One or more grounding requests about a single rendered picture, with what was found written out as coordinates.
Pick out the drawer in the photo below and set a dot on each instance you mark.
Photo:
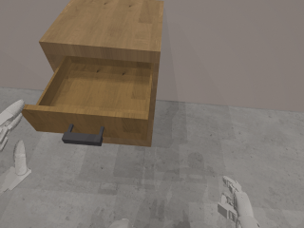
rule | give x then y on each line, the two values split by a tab
93	92

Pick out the cabinet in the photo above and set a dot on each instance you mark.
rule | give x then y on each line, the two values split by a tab
125	30

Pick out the robot right forearm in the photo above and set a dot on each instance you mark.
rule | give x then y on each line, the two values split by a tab
247	222

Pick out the right robot hand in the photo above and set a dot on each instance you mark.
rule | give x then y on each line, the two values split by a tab
237	205

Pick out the left robot hand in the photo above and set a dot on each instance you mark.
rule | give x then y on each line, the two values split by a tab
9	119

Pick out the handle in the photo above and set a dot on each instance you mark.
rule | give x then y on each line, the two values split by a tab
83	138

